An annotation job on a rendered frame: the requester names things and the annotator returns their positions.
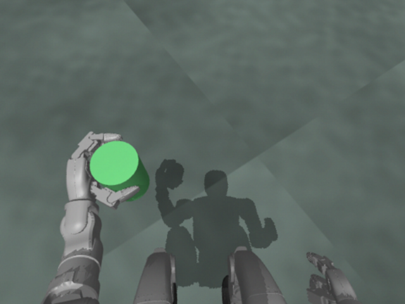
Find left robot arm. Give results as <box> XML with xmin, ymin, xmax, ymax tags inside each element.
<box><xmin>41</xmin><ymin>199</ymin><xmax>103</xmax><ymax>304</ymax></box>

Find right robot hand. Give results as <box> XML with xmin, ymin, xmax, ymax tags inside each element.
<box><xmin>306</xmin><ymin>252</ymin><xmax>358</xmax><ymax>304</ymax></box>

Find can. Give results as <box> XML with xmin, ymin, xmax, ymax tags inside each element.
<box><xmin>90</xmin><ymin>141</ymin><xmax>149</xmax><ymax>201</ymax></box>

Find left robot hand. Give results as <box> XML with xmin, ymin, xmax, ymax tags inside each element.
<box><xmin>66</xmin><ymin>132</ymin><xmax>140</xmax><ymax>210</ymax></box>

